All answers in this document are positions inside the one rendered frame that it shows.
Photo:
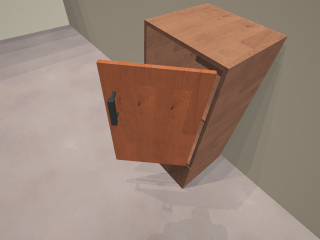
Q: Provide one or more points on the cupboard door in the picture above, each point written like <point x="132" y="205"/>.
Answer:
<point x="159" y="107"/>

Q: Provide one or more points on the handle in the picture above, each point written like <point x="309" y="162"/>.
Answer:
<point x="112" y="109"/>

